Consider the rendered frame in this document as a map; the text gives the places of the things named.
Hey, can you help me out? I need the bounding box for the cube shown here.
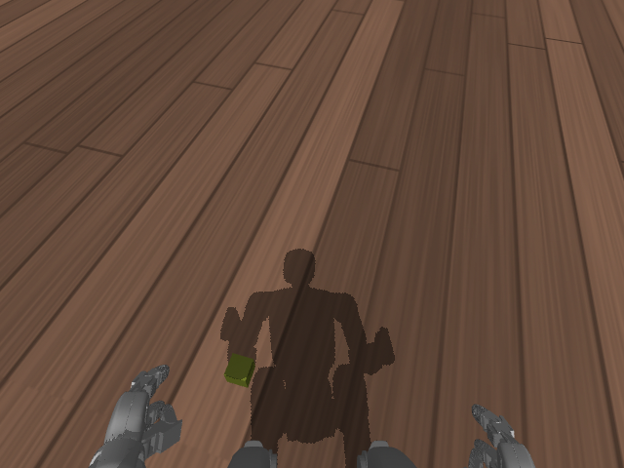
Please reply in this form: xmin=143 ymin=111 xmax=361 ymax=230
xmin=224 ymin=353 xmax=255 ymax=388

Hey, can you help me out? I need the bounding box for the left robot hand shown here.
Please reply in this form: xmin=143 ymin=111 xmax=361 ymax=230
xmin=104 ymin=365 xmax=182 ymax=459

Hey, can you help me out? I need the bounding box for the right robot hand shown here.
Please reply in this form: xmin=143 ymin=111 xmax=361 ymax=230
xmin=463 ymin=404 xmax=535 ymax=468

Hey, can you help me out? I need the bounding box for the left robot arm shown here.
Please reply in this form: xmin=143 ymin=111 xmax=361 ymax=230
xmin=88 ymin=438 xmax=146 ymax=468

